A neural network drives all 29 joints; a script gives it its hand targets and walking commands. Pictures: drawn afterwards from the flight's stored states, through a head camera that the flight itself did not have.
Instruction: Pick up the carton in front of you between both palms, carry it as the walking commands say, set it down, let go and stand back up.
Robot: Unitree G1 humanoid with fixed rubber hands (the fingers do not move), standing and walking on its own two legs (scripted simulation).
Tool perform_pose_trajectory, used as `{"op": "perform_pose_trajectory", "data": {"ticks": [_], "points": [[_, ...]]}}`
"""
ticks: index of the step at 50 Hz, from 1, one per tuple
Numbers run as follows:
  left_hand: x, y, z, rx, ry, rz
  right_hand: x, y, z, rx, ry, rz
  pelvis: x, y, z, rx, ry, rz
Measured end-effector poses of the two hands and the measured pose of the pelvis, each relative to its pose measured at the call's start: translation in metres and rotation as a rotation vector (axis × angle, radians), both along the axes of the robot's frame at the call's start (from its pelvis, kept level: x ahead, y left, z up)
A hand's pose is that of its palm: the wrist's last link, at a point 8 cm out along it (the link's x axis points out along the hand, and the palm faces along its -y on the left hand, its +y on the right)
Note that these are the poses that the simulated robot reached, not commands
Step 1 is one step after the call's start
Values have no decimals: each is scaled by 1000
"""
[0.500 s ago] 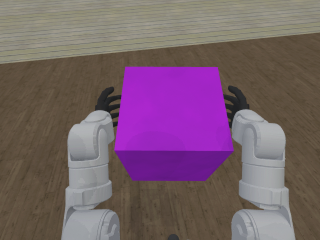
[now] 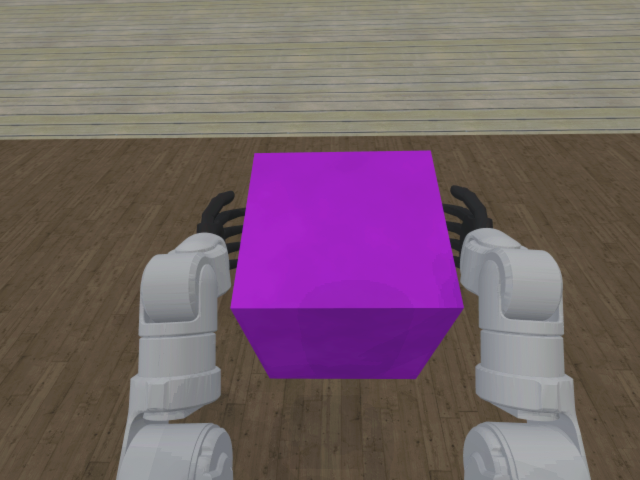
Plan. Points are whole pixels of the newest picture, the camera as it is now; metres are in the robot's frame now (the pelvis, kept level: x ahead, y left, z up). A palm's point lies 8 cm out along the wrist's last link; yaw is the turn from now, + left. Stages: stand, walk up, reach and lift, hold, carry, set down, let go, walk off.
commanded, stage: carry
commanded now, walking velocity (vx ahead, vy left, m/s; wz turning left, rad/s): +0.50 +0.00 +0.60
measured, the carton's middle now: (342, 275) +0.37 +0.01 +0.06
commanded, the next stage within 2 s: none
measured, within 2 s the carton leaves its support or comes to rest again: neither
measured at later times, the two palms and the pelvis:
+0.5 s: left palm (249, 135) +0.67 +0.19 +0.07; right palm (412, 125) +0.70 -0.11 +0.07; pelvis +0.33 +0.01 -0.06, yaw +7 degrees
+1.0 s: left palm (301, 67) +1.04 +0.13 +0.02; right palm (420, 81) +0.98 -0.16 +0.01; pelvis +0.66 +0.04 -0.11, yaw -14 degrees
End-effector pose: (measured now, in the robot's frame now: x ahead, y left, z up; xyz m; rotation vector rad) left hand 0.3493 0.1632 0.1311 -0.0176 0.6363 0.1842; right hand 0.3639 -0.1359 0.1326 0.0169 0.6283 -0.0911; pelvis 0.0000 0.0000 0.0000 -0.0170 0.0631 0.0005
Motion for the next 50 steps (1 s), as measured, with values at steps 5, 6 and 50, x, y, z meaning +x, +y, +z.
{"op": "perform_pose_trajectory", "data": {"ticks": [5, 6, 50], "points": [[65, 2, -36, -16, 69, -37, 63, 4, -31, -42, 69, 6, 62, 5, -24, 27, 4, 72], [74, 3, -42, -12, 101, -37, 72, 5, -39, -38, 101, 7, 73, 7, -24, 23, 6, 85], [689, -31, -106, 22, 35, -233, 619, -26, -118, 1, 36, -211, 662, 41, -109, 1, 48, -250]]}}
